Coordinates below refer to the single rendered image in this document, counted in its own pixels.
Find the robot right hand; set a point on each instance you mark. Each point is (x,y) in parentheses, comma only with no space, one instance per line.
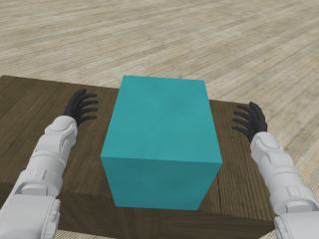
(256,120)

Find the pedestal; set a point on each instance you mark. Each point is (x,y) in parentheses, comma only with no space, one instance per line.
(236,205)

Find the robot left hand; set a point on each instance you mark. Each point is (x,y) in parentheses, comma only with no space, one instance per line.
(74,108)

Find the left robot forearm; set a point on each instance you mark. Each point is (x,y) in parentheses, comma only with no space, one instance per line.
(43,174)

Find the robot right upper arm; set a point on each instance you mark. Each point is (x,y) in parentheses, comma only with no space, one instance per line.
(297,225)

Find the robot left upper arm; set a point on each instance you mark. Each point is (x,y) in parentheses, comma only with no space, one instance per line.
(28,216)

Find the right robot forearm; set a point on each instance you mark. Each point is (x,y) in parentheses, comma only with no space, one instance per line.
(288,192)

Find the carton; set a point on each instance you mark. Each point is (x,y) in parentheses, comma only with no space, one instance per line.
(161,149)

